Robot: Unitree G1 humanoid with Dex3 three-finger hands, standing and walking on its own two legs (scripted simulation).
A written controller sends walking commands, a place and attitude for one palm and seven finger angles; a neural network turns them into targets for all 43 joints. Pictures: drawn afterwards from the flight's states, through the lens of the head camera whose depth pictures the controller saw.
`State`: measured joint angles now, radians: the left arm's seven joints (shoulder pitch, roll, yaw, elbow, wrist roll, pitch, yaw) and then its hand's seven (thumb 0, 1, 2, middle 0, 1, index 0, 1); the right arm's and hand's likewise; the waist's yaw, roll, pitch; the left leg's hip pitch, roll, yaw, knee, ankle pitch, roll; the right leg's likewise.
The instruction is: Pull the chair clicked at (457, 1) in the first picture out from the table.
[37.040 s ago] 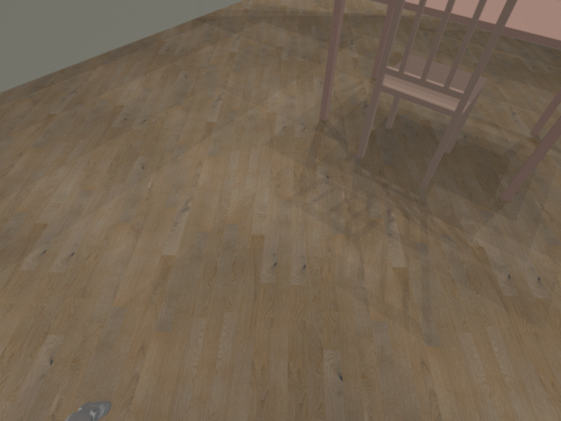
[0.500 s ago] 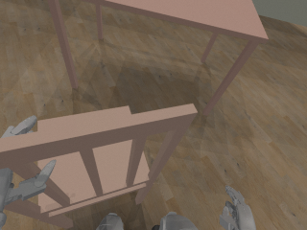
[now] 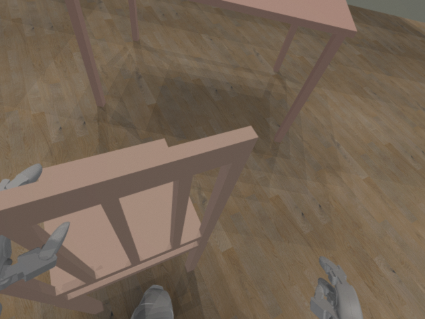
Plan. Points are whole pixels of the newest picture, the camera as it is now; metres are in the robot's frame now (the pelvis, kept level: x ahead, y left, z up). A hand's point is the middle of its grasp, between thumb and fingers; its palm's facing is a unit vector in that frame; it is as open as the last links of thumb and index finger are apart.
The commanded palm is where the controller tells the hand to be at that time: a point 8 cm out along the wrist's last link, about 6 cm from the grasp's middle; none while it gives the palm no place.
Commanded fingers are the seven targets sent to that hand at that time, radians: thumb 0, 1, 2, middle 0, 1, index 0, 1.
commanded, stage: stop stepping back and stand still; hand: left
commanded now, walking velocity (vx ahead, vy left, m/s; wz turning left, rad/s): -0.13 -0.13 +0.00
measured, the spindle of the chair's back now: (125, 237) +0.24 +0.18 -0.04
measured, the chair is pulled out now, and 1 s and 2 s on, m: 0.78 0.82 0.85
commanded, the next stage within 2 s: let the arm hang, fingers relaxed in 0.38 s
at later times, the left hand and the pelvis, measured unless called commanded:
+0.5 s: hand (37, 292) +0.13 +0.24 +0.08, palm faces +0.27 -0.90 -0.35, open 9.7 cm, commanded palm none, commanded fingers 0.00 0.90 0.90 -0.20 -0.30 -0.20 -0.30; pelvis -0.04 -0.02 +0.00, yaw +2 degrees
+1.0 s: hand (56, 287) +0.15 +0.24 +0.03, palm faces +0.39 -0.86 -0.34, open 8.9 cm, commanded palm none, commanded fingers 0.00 0.90 0.90 -0.20 -0.30 -0.20 -0.30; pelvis -0.08 -0.03 +0.00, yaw +4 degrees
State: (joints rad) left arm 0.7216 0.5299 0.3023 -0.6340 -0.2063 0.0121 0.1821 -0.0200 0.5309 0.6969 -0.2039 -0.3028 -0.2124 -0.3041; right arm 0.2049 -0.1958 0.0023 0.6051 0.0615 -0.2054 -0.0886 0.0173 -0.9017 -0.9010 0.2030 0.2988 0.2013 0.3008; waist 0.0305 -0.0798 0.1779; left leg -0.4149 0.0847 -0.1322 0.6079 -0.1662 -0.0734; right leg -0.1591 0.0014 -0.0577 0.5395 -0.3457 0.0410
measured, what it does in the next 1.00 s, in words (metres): steps on the spot: left foot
